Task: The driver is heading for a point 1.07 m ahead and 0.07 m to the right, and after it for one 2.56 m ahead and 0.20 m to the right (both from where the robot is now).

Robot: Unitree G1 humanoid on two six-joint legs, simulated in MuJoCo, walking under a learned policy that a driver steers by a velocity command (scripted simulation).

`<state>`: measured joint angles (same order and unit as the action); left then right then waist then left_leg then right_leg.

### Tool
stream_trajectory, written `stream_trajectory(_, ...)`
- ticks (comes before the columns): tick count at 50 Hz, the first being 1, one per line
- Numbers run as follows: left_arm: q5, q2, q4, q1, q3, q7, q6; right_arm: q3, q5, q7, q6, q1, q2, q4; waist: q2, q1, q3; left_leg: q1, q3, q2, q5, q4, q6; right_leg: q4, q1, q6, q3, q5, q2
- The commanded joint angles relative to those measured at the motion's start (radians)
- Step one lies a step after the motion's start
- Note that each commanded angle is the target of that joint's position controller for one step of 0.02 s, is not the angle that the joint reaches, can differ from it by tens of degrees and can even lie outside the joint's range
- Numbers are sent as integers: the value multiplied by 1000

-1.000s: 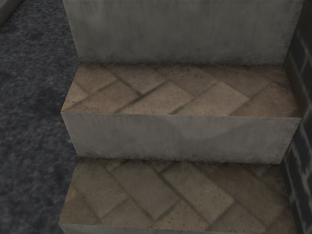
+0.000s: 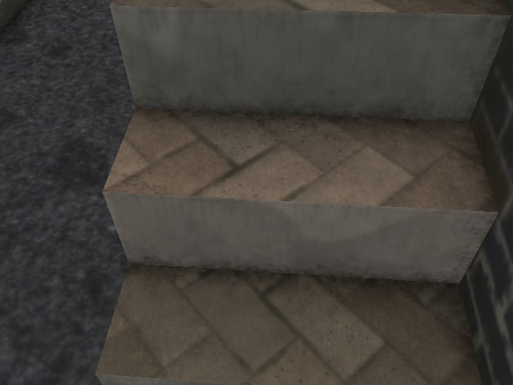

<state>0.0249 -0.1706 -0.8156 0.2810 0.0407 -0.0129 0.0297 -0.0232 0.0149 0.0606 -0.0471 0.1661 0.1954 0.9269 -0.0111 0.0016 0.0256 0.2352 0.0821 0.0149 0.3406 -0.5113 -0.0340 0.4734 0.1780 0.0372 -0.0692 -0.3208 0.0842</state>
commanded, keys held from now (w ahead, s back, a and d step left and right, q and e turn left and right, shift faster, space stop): w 1.00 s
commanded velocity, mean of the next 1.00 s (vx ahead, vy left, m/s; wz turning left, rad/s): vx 0.50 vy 0.00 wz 0.00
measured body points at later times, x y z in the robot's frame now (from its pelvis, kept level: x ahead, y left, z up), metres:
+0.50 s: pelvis -0.01 +0.00 +0.00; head +0.00 +0.00 +0.45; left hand +0.07 +0.22 -0.13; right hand +0.09 -0.23 -0.14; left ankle -0.02 +0.11 -0.74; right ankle -0.05 -0.14 -0.74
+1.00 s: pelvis +0.00 +0.00 +0.00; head +0.01 +0.00 +0.45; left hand +0.07 +0.22 -0.14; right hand +0.09 -0.23 -0.14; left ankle -0.02 +0.11 -0.74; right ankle -0.05 -0.14 -0.74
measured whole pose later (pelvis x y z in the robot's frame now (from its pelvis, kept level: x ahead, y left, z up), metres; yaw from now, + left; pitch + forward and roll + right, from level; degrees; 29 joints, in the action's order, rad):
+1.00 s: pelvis +0.00 +0.00 +0.00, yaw +0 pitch +1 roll +0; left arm 0.03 -0.18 -0.86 0.29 0.04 -0.05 0.03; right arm -0.02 0.00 0.08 -0.04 0.16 0.20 0.98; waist -0.01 0.01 0.01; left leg 0.21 0.06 0.00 0.28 -0.48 -0.03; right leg 0.47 0.16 0.04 -0.07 -0.31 0.09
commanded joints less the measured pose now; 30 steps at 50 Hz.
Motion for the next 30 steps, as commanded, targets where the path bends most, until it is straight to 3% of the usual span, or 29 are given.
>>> stream_trajectory(1, 12, -153, 24, 71, -42, -90, 20, -14, 24, 20, 12, -29, 58, -47, 101, 14, -49, 170, -20, 29, 166, -98, -45, -177, 35, -228, 225, -35, 172)
stream_trajectory(3, 19, -152, 61, -9, -42, -80, 21, -3, 14, -9, -16, -28, 50, -62, 103, 34, -36, 141, -42, 41, 86, -140, -47, -188, 96, -258, 285, -23, 224)
stream_trajectory(4, 23, -141, 82, -82, -42, -82, 16, -7, -12, -19, -30, -25, 53, -60, 132, 56, -59, 88, -50, 44, 7, -100, -54, -187, 157, -241, 254, -35, 200)
stream_trajectory(5, -52, -82, 72, -124, -38, 35, 12, -3, 0, -18, -41, 70, 25, -30, 207, 74, -132, 52, -82, 68, -93, 78, -57, -111, 206, -164, 130, -138, 71)
stream_trajectory(6, -67, -51, 74, -80, -23, 70, 7, -17, 10, -23, -45, 64, 90, -20, 29, 52, -140, 5, -146, 91, -261, 126, -60, 45, 218, -118, 9, 1, 6)
stream_trajectory(7, -62, -15, 60, -19, -9, 83, 1, -19, 6, -26, -54, 58, 101, -14, -122, 21, -79, -54, -175, 115, -444, 139, -71, 99, 189, -94, -6, 84, 11)
stream_trajectory(8, -56, -32, 44, 28, -9, 87, 0, -13, 0, -24, -56, 35, 77, -19, -129, 1, -30, -88, -166, 115, -633, 145, -81, 86, 121, -92, 2, 95, 15)
stream_trajectory(9, -63, -80, 37, 43, -23, 94, 5, -12, -4, -32, -55, 32, 79, -31, -92, -4, -17, -122, -155, 111, -750, 133, -84, 94, 113, -96, -2, 147, 12)
stream_trajectory(11, -59, -100, 29, 53, -29, 92, 8, -10, -15, -44, -57, 15, 87, -39, -40, -27, 49, -152, -109, 99, -974, 108, -73, 76, 24, -99, 2, 206, 8)
stream_trajectory(12, -59, -96, 23, 60, -27, 94, 7, -13, -17, -49, -56, 30, 104, -31, -25, -32, 65, -160, -90, 94, -991, 90, -66, 74, 10, -96, -4, 229, 9)
stream_trajectory(14, -55, -79, 21, 54, -22, 99, 5, -12, -16, -55, -50, 45, 100, -28, -7, -27, 86, -160, -74, 85, -913, 90, -59, 60, -16, -94, 0, 251, 16)
stream_trajectory(17, -48, -78, 18, 37, -18, 111, -1, -8, -11, -54, -43, 35, 82, -27, 16, -23, 59, -102, -65, 68, -713, 105, -64, 4, -39, -91, 8, 266, 36)
stream_trajectory(18, -33, -62, 15, 34, -11, 103, -5, -10, -14, -44, -42, 15, 75, -20, 23, -27, 53, -90, -51, 58, -661, 126, -57, -46, -56, -81, 10, 191, 42)
stream_trajectory(20, -32, -83, 3, 33, -17, 104, -6, -13, -9, -38, -37, 11, 79, -14, 47, -21, 11, -84, -52, 55, -537, 151, -59, -93, -21, -81, 16, 121, 45)
stream_trajectory(23, -28, -75, -12, 8, -10, 103, -2, -13, -5, -40, -35, 17, 71, 3, 50, -4, -41, -66, -66, 59, -350, 198, -60, -143, 11, -93, 46, 67, 56)
stream_trajectory(24, 34, -119, -12, 126, -14, -28, -4, -20, -26, 12, 1, 24, 94, 9, 37, -10, 66, -104, -96, 80, -9, 106, -46, -141, -34, -95, 100, -1, 87)
stream_trajectory(25, 25, -128, -28, 133, -25, -71, 9, -16, 3, 39, 17, -11, 81, 1, 46, 0, -21, 15, -69, 45, 169, 64, -37, -154, 7, -148, 144, -33, 114)
stream_trajectory(26, 11, -138, -20, 105, -29, -90, 19, -17, 20, 41, 23, -18, 66, 9, 70, 16, -75, 116, -60, 38, 207, 21, -43, -165, 31, -175, 161, -68, 118)
stream_trajectory(28, 15, -134, 4, 82, -37, -84, 25, -10, 27, 24, 6, -17, 60, 9, 94, 8, -55, 177, -37, 30, 172, -58, -46, -176, 11, -227, 221, -56, 158)
stream_trajectory(29, 22, -123, 26, 4, -38, -88, 21, -13, 6, 11, -4, -27, 62, 4, 130, 27, -75, 154, -48, 34, 122, -58, -59, -192, 66, -230, 225, -79, 159)
stream_trajectory(30, 26, -122, 42, -15, -41, -88, 16, -11, -5, 3, -16, -17, 67, 2, 98, 37, -68, 104, -52, 34, 62, -49, -58, -193, 110, -233, 230, -51, 165)
Velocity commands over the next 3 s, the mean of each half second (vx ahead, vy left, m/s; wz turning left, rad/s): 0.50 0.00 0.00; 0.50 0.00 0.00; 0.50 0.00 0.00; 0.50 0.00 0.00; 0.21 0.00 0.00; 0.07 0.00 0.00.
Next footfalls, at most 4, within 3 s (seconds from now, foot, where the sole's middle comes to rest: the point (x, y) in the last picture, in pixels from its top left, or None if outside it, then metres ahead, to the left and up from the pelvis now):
none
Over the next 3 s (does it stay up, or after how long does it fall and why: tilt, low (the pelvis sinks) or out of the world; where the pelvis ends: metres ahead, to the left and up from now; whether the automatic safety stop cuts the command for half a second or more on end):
stays up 0.00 0.00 -0.01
